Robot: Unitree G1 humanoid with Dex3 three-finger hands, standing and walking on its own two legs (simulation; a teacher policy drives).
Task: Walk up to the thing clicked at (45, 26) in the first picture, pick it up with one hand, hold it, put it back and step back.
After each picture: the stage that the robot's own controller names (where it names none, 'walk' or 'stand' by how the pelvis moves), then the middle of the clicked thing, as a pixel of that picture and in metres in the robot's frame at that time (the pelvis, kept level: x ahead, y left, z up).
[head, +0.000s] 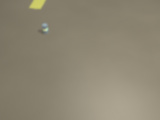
stand; (45, 28) +1.72 +0.44 -0.72
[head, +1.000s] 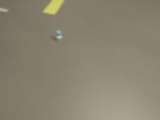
walk; (58, 35) +1.63 +0.19 -0.70
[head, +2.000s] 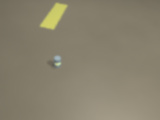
walk; (57, 61) +1.12 +0.16 -0.72
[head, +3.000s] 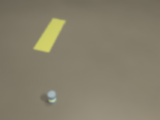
walk; (52, 97) +0.73 +0.20 -0.71
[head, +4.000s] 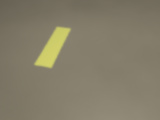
stand; out of the picture +0.46 +0.23 -0.69
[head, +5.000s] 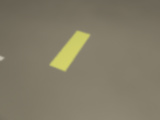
stand; out of the picture +0.44 +0.17 -0.72
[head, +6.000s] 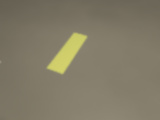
stand; out of the picture +0.42 +0.19 -0.73
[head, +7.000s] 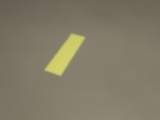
stand; out of the picture +0.41 +0.20 -0.73
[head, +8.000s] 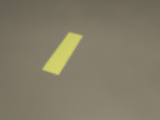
stand; out of the picture +0.40 +0.21 -0.73
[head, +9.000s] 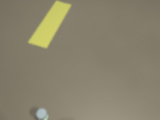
go down; (42, 115) +0.41 +0.22 -0.66
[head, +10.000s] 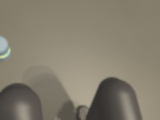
go down; (0, 49) +0.48 +0.26 -0.28
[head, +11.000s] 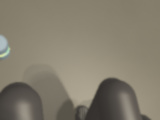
close in; out of the picture +0.47 +0.26 -0.29
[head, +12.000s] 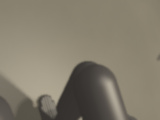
close; out of the picture +0.46 +0.31 -0.23
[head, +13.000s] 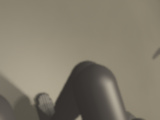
lift; out of the picture +0.44 +0.30 -0.23
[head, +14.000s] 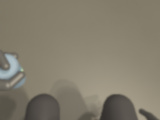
lift; (10, 72) +0.36 +0.23 -0.05
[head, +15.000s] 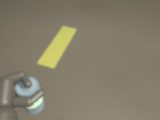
hold; (31, 96) +0.32 +0.17 +0.02
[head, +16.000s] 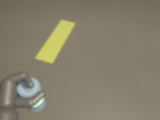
hold; (32, 95) +0.33 +0.17 +0.00
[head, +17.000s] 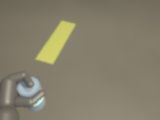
hold; (32, 94) +0.33 +0.17 +0.00
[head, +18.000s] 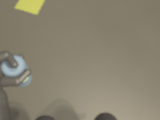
crouch; (18, 72) +0.40 +0.20 -0.07
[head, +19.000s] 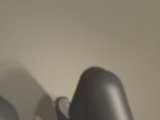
lower; out of the picture +0.47 +0.30 -0.19
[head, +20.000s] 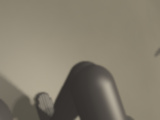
lower; out of the picture +0.43 +0.33 -0.24
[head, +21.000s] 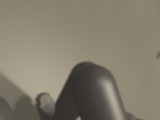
lower; out of the picture +0.43 +0.32 -0.24
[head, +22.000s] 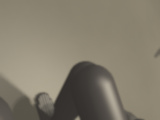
lower; out of the picture +0.43 +0.32 -0.24
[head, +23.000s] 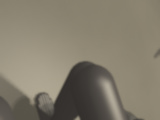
lower; out of the picture +0.43 +0.32 -0.24
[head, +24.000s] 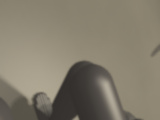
open; out of the picture +0.43 +0.32 -0.24
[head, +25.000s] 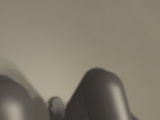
stand; out of the picture +0.44 +0.30 -0.25
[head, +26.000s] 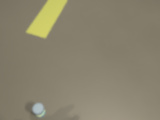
stand; (39, 110) +0.42 +0.22 -0.59
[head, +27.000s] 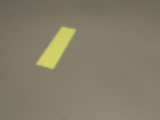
stand; out of the picture +0.40 +0.21 -0.67
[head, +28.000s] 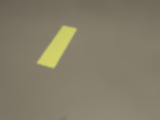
stand; out of the picture +0.40 +0.21 -0.67
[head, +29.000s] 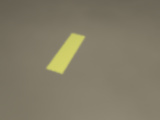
stand; out of the picture +0.41 +0.19 -0.72
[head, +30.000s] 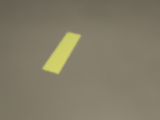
stand; out of the picture +0.40 +0.22 -0.73
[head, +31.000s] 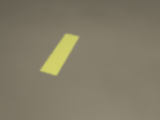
stand; out of the picture +0.39 +0.23 -0.73
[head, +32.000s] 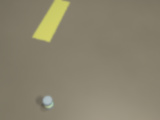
walk; (48, 102) +0.51 +0.21 -0.70
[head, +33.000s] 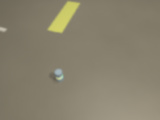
walk; (59, 75) +0.86 +0.25 -0.70
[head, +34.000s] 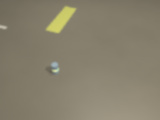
stand; (55, 68) +1.05 +0.22 -0.71
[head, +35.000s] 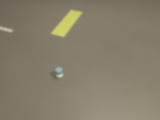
stand; (59, 73) +1.01 +0.20 -0.73
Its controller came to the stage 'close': yes
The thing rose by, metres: 0.71
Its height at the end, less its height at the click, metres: +0.00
